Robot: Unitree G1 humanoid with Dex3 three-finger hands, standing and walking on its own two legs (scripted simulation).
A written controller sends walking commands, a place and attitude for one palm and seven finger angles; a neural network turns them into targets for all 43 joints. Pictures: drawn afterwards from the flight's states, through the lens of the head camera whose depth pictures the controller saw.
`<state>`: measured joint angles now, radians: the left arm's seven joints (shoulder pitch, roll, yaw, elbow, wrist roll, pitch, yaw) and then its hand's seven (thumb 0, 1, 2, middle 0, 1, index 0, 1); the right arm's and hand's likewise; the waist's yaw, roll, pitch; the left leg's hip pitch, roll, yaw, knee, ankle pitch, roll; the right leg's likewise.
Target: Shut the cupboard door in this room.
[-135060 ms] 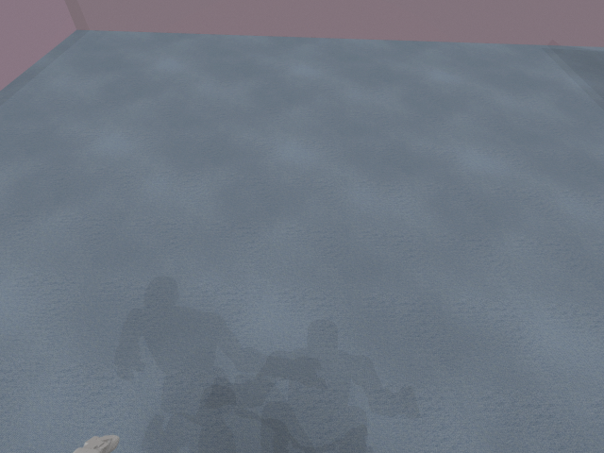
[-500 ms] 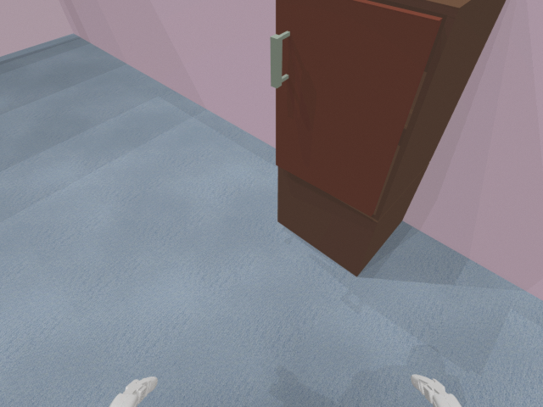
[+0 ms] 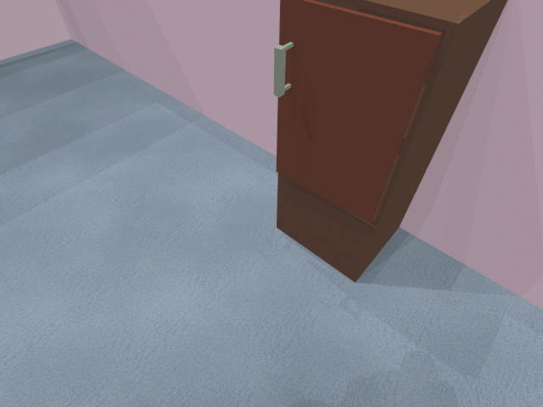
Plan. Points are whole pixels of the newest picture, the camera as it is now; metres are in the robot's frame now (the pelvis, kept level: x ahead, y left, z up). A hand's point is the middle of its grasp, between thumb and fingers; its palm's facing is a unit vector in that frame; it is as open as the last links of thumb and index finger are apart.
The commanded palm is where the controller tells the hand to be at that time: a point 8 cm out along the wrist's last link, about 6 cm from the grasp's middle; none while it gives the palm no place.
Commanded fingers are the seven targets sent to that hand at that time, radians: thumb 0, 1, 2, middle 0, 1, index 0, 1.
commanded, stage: let the arm hang, fingers relaxed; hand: left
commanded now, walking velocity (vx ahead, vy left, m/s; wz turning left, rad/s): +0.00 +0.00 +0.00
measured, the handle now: (284, 69) +0.93 +0.01 +0.05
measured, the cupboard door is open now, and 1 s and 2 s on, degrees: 3 3 3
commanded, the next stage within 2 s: look to check the result in 0.36 s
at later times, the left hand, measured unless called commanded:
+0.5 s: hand out of the picture -0.03 +0.17 -0.18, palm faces +0.02 -0.98 -0.18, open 7.4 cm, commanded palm none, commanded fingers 0.00 0.90 0.90 -0.20 -0.30 -0.20 -0.30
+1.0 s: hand out of the picture +0.04 +0.20 -0.17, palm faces +0.00 -0.97 -0.24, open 7.4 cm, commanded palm none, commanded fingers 0.00 0.90 0.90 -0.20 -0.30 -0.20 -0.30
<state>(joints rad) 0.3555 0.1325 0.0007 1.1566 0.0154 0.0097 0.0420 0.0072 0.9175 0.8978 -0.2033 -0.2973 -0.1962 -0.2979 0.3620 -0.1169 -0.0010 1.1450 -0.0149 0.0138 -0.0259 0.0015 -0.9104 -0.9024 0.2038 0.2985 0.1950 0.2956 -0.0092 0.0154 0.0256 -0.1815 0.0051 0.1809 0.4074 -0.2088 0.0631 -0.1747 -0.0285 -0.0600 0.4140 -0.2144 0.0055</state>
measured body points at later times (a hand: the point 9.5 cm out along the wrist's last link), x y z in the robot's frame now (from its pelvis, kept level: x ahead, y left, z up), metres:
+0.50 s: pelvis +0.01 +0.01 +0.00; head +0.01 +0.01 +0.45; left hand -0.03 +0.22 -0.16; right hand -0.02 -0.21 -0.16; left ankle +0.02 +0.07 -0.74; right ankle +0.01 -0.12 -0.74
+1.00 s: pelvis +0.01 +0.00 +0.00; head +0.02 +0.00 +0.45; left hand +0.04 +0.25 -0.15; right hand +0.03 -0.25 -0.15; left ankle +0.02 +0.07 -0.74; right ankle +0.01 -0.12 -0.74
